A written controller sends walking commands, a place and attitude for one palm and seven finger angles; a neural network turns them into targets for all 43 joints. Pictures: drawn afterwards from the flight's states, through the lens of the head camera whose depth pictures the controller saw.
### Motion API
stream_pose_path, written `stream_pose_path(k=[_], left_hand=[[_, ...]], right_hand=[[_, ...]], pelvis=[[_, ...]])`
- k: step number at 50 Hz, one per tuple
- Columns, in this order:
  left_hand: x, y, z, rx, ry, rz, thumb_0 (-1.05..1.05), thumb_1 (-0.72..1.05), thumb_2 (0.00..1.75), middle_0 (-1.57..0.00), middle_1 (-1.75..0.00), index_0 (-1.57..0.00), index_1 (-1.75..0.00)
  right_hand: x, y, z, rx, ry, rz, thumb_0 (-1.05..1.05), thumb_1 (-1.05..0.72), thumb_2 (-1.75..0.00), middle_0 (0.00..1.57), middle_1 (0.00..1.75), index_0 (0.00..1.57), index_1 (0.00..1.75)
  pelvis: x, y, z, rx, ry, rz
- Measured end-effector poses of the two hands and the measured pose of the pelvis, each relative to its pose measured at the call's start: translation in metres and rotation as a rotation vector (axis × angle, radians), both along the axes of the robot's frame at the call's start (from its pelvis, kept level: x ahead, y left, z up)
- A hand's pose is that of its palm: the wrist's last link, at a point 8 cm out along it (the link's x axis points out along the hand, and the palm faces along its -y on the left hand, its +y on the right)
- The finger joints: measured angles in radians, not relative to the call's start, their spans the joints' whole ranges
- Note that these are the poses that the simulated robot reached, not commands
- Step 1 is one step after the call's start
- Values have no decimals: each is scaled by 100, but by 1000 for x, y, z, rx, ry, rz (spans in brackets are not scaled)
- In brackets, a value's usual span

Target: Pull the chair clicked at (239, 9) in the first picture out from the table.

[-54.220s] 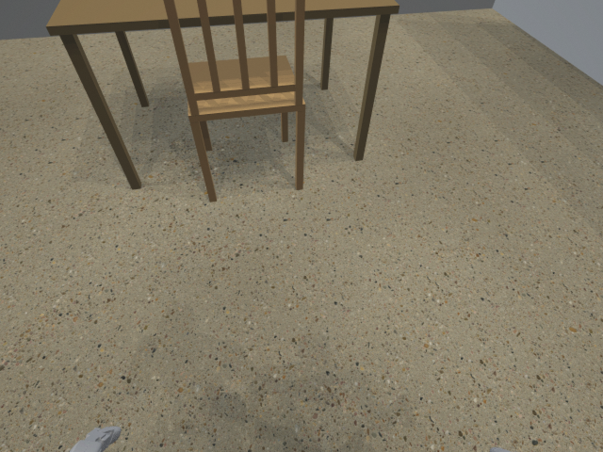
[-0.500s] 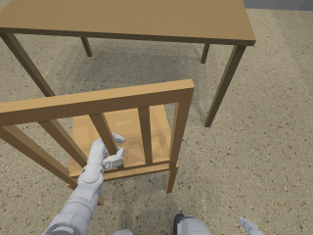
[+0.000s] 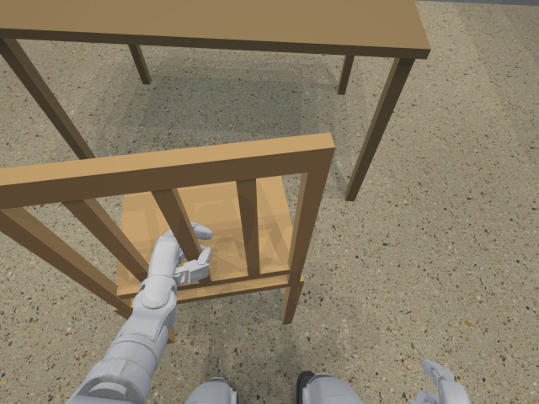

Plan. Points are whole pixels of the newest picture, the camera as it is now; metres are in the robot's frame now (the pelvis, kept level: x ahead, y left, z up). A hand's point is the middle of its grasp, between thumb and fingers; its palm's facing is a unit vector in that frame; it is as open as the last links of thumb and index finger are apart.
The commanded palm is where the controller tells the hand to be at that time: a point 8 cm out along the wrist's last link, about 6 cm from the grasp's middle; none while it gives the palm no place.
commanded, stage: step backward, pulling the chair out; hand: left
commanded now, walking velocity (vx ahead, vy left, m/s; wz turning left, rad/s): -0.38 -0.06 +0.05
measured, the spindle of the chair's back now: (189, 243) +0.37 +0.13 -0.04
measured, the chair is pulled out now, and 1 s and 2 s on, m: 0.44 0.60 0.63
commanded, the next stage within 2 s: stop walking, hand still on the chair in 0.90 s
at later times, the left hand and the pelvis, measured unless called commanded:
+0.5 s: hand (198, 315) +0.25 +0.11 -0.06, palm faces -0.02 -0.98 -0.18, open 5.6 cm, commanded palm +0.23 +0.16 -0.06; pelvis -0.07 -0.01 +0.00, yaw -2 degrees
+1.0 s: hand (194, 364) +0.18 +0.11 -0.06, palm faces -0.01 -0.99 -0.16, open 5.6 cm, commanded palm +0.16 +0.16 -0.04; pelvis -0.14 -0.02 +0.00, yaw -1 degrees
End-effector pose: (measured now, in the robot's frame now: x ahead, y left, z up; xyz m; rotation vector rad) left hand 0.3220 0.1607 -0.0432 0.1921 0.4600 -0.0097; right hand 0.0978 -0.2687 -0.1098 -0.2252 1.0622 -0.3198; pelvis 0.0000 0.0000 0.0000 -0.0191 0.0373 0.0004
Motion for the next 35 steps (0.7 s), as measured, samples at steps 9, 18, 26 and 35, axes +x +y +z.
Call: stream_pose_path(k=[9, 18, 26, 35], left_hand=[[-37, 10, -1, -25, -5, -35, 3, 66, 74, -24, -122, -49, -145], [-64, 7, 0, -4, -2, 18, 4, 63, 78, -28, -117, -49, -145], [-90, -1, 1, -5, 8, 29, 3, 64, 76, -28, -117, -49, -145], [-112, 5, 1, -38, 26, -10, 4, 66, 75, -21, -122, -49, -145]], right_hand=[[-23, 17, 10, -13, 6, 24, 1, -90, -90, 20, 30, 20, 30], [-47, 32, -13, 113, 18, 74, 1, -90, -90, 20, 30, 20, 30], [-82, -6, -5, 25, 19, 6, 1, -90, -90, 20, 30, 20, 30], [-99, -2, 17, -49, 16, 48, 1, -91, -90, 20, 30, 20, 30]], pelvis=[[-16, 12, 2, -18, -7, -19], [-53, -12, 3, -49, -21, -36], [-74, -11, 2, 0, -3, -26], [-97, 5, 6, 10, -9, -5]])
